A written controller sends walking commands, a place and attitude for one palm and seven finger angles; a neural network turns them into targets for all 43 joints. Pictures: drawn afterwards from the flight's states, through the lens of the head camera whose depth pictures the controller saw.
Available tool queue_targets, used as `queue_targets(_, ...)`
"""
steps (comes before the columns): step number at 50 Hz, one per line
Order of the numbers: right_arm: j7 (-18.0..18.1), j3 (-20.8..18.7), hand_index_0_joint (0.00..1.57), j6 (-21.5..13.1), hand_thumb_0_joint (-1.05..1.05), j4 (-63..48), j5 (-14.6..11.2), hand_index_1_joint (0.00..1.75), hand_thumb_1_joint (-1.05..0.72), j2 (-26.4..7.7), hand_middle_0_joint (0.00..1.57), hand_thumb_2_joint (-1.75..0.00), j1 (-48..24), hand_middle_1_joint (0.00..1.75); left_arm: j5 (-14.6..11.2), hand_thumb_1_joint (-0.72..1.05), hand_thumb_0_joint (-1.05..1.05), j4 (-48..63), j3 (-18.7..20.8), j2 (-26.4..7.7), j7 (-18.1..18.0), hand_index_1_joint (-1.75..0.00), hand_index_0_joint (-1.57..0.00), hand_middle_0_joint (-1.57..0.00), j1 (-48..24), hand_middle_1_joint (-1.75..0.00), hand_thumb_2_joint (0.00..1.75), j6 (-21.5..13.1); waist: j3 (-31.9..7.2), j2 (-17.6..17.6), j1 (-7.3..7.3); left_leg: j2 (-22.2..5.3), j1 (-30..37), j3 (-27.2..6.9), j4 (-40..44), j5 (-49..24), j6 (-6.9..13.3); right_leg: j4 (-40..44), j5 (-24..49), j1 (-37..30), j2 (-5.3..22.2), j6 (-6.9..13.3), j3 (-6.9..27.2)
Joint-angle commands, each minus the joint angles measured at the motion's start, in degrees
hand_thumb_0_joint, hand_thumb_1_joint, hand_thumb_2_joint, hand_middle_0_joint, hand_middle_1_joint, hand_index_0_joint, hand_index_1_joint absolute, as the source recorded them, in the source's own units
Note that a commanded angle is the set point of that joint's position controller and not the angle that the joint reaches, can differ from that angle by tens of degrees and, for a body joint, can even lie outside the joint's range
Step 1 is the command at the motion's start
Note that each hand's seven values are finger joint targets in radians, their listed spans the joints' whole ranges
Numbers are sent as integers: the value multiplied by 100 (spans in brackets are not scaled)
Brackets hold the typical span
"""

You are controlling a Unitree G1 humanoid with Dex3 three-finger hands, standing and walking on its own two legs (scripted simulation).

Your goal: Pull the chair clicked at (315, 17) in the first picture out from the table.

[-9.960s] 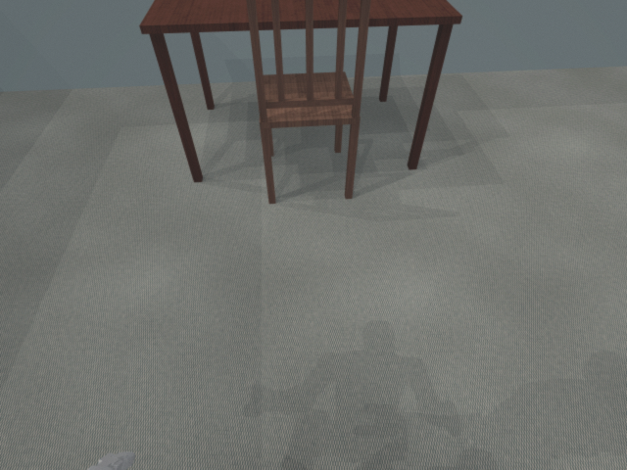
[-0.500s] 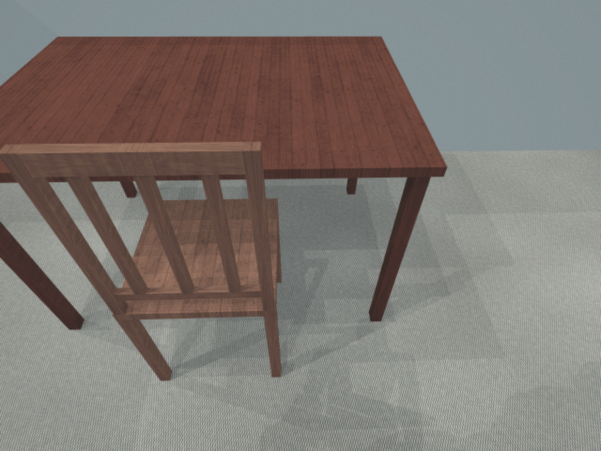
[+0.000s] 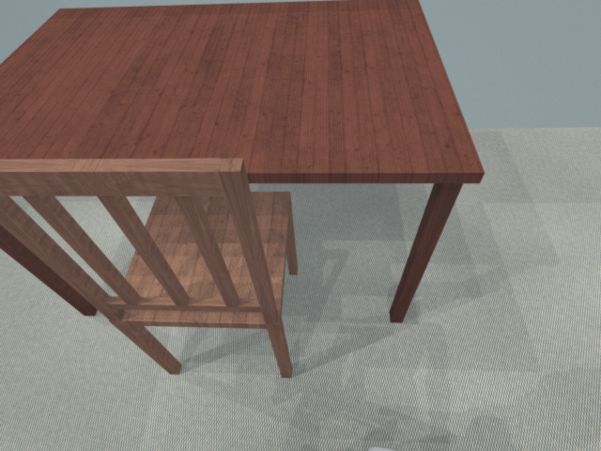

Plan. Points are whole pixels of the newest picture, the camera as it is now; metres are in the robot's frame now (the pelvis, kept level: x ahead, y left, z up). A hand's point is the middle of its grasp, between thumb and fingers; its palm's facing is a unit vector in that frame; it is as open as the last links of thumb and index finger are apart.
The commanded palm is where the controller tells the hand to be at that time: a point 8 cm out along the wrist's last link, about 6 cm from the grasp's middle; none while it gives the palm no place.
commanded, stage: come to a stop and stand still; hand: left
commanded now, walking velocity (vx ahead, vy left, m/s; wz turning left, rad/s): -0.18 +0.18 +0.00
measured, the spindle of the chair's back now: (153, 257) +0.43 +0.28 -0.06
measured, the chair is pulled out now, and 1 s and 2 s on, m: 0.00 0.00 0.00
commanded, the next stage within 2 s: look again from close up in 1.20 s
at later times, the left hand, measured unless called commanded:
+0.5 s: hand out of the picture -0.04 +0.25 -0.17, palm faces +0.06 -0.98 -0.19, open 7.4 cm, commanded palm none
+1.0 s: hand out of the picture -0.12 +0.24 -0.16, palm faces -0.01 -0.99 -0.15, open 7.4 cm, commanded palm none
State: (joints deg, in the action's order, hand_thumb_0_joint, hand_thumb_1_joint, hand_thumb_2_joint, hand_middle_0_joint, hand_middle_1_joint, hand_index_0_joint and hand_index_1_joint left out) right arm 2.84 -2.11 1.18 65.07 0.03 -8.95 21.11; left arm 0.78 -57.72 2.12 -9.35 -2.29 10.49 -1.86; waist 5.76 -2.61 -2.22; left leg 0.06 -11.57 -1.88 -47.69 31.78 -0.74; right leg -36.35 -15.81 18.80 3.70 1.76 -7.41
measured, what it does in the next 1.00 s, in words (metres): walks backwards: left foot, then right foot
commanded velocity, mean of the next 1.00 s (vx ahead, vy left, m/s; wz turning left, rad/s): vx -0.01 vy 0.02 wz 0.00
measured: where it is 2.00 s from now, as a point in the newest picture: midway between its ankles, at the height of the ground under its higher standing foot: outside the picture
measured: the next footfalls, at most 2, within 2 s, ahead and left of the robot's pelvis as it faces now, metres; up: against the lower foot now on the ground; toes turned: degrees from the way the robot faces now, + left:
left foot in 0.34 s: +0.00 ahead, +0.15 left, +0.00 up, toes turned +3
right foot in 0.62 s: -0.06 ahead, -0.05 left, +0.00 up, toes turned -4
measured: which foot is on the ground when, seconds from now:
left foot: up 0.00-0.32, down 0.34-1.00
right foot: down 0.00-0.34, up 0.36-0.60, down 0.62-1.00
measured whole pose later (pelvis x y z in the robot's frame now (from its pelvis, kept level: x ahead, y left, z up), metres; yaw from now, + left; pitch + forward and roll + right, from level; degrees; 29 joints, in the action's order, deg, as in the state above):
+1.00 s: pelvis -0.10 +0.09 +0.02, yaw -2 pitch -2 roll +0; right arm 0.9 -0.8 1.6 66.7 0.8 -7.4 18.3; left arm 1.5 -64.6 -0.3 -6.5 -2.4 19.5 0.5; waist 0.5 0.4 -0.7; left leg 2.6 -12.9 6.3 -20.7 7.1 4.4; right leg -23.7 -13.0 9.1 2.6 -1.4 -1.8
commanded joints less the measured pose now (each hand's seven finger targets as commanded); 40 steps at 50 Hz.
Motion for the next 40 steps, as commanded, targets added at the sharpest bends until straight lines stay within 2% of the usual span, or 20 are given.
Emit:
queue_targets(1,1,-163,20,101,0,-330,12,30,-90,-283,20,-90,-47,30,12,90,0,38,133,-795,-94,-30,-20,-20,751,-30,90,115,-359,1381,306,-144,-1109,42,-1693,218,-81,1238,5791,-1006,1816,1053,1414)
queue_targets(4,-118,-191,20,193,0,-396,45,30,-90,-321,20,-90,-140,30,39,90,0,243,215,-923,-122,-30,-20,-20,453,-30,90,171,-636,1119,267,-138,-1126,143,-1605,-329,-166,1439,4431,-864,1674,960,1097)
queue_targets(8,-216,-204,20,232,0,-561,81,30,-90,-351,20,-90,-308,30,87,90,0,423,253,-1035,-91,-30,-20,-20,192,-30,90,230,-663,1234,233,-163,-896,309,-1032,-793,-196,1783,2410,-394,1481,840,1058)
queue_targets(12,-228,-176,20,92,0,-742,58,30,-90,-359,20,-90,-440,30,142,90,0,487,287,-1090,-46,-30,-20,-20,183,-30,90,269,-751,1276,283,-142,-495,519,406,-785,-134,1731,1232,-416,1350,804,1273)
queue_targets(14,-205,-150,20,31,0,-685,65,30,-90,-372,20,-90,-129,30,95,90,0,482,289,-1044,-26,-30,-20,-20,90,-30,90,320,-699,1175,85,-96,258,635,1590,-1483,-92,1491,576,74,1157,528,1242)
queue_targets(15,-195,-155,20,-11,0,-649,52,30,-90,-460,20,-90,32,30,57,90,0,494,255,-933,-5,-30,-20,-20,106,-30,90,354,-699,751,12,-176,664,532,2235,-1796,-56,1186,93,344,904,288,1066)
queue_targets(16,-185,-208,20,-60,0,-732,93,30,-90,-811,20,-90,-44,30,14,90,0,559,198,-645,17,-30,-20,-20,221,-30,90,401,-550,-432,55,-947,540,-521,2919,-1565,206,502,-616,763,351,-24,681)
queue_targets(17,-173,-269,20,-51,0,-966,146,30,-90,-1221,20,-90,-346,30,-1,90,0,633,154,-407,31,-30,-20,-20,194,-30,90,441,-203,-1521,82,-1903,-489,-1544,3726,-1346,640,-443,-1360,662,-184,-312,300)
queue_targets(18,-176,-220,20,-26,0,-1115,182,30,-90,-1226,20,-90,-848,30,18,90,0,633,169,-455,25,-30,-20,-20,81,-30,90,470,71,-1132,186,-2065,-1550,-1622,3976,-902,1047,-1095,-1312,167,-88,-277,660)
queue_targets(20,-130,-116,20,-64,0,-1151,168,30,-90,-890,20,-90,-1386,30,103,90,0,340,172,-426,52,-30,-20,-20,465,-30,90,510,50,-875,465,-1471,-1647,-844,3916,-993,901,-1779,-750,-90,-97,-251,810)
queue_targets(21,-119,-91,20,-68,0,-1170,154,30,-90,-865,20,-90,-1406,30,99,90,0,246,158,-364,73,-30,-20,-20,700,-30,90,482,-24,-661,502,-1336,-1390,-620,3719,-1281,881,-1872,-624,2,-162,-261,767)
queue_targets(23,-105,-84,20,-99,0,-1080,120,30,-90,-818,20,-90,-1230,30,79,90,0,117,92,-309,85,-30,-20,-20,882,-30,90,409,-292,-390,450,-1212,-511,-386,3503,-2046,923,-1442,-608,216,-136,-301,701)
queue_targets(25,-81,-91,20,-112,0,-908,118,30,-90,-823,20,-90,-837,30,53,90,0,132,5,-247,75,-30,-20,-20,755,-30,90,330,-579,-357,248,-1278,361,-453,3239,-2816,984,-414,-877,186,-94,-338,572)
queue_targets(27,-76,-82,20,-120,0,-732,90,30,-90,-788,20,-90,-571,30,24,90,0,59,-33,-253,50,-30,-20,-20,731,-30,90,272,-595,-234,164,-1304,645,-516,3049,-3505,978,564,-671,-131,-114,-336,555)
queue_targets(29,-84,-31,20,-146,0,-617,23,30,-90,-716,20,-90,-492,30,18,90,0,-184,-68,-311,7,-30,-20,-20,1124,-30,90,200,-773,38,286,-1005,405,-408,2661,-3421,666,1799,539,-991,-12,-288,734)
queue_targets(30,-102,-5,20,-160,0,-584,-19,30,-90,-575,20,-90,-499,30,26,90,0,-290,-72,-432,-25,-30,-20,-20,1177,-30,90,164,-720,321,213,-762,148,-200,2577,-3057,435,1806,1046,-1177,265,-151,1133)
queue_targets(31,-107,30,20,-168,0,-582,-25,30,-90,-494,20,-90,-517,30,17,90,0,-314,-85,-485,-39,-30,-20,-20,1156,-30,90,140,-629,449,169,-621,127,-47,2600,-2884,318,1734,1491,-1088,496,-20,1286)
queue_targets(32,-126,37,20,-174,0,-568,-20,30,-90,-465,20,-90,-511,30,1,90,0,-334,-109,-536,-43,-30,-20,-20,1144,-30,90,137,-588,281,154,-564,176,-66,2726,-2821,289,1681,1672,-1034,588,39,1200)
queue_targets(35,-115,37,20,-137,0,-385,22,30,-90,-599,20,-90,-467,30,-1,90,0,-461,-158,-360,-38,-30,-20,-20,1065,-30,90,135,-502,880,115,-660,443,-91,2888,-2467,268,1753,677,-684,351,-27,1095)
queue_targets(40,-144,71,20,-96,0,-178,48,30,-90,-571,20,-90,-408,30,31,90,0,-576,-166,-305,-35,-30,-20,-20,1230,-30,90,183,96,351,172,-657,-9,-267,3429,-1138,258,1903,-285,-394,225,-88,1015)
